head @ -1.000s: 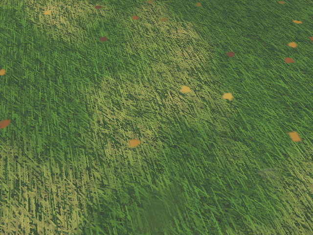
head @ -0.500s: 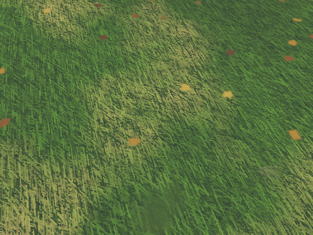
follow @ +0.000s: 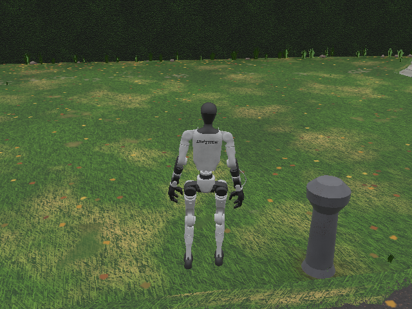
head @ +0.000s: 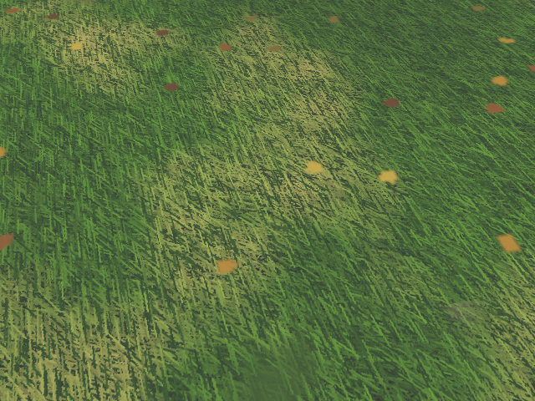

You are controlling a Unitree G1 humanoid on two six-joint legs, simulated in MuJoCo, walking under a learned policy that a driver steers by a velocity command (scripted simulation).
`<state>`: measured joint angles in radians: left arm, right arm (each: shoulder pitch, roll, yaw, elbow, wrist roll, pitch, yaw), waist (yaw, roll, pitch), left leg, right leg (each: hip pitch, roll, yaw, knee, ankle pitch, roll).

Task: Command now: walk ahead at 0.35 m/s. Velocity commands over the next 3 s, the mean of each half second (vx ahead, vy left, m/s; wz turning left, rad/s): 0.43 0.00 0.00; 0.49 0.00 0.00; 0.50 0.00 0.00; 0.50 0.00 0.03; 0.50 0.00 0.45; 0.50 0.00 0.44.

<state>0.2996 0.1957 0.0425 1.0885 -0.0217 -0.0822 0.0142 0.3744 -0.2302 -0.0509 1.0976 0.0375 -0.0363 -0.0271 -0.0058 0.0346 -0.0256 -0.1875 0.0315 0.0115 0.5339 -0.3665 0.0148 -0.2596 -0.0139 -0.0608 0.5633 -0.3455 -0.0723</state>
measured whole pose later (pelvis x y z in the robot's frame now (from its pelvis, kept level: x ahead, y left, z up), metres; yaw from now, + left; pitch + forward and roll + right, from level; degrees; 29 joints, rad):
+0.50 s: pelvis +0.25 +0.02 -0.02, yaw +0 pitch +2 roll +0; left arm 0.50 0.21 0.04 1.10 0.00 -0.06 0.02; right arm -0.07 -0.22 -0.04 0.87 0.02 -0.11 0.04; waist 0.05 0.00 0.05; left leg -0.53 -0.02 0.08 0.59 -0.10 0.10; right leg 0.06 -0.03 -0.01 0.64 -0.52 -0.01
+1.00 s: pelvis +0.54 -0.01 -0.01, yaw +0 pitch +3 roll +2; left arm 0.00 0.22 0.04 0.84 -0.02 -0.10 -0.04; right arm 0.41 -0.24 -0.05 1.06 0.02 -0.07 -0.01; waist -0.08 -0.02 0.02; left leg 0.09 -0.03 0.05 0.27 -0.40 0.00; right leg -0.54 -0.05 -0.03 0.50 -0.02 -0.07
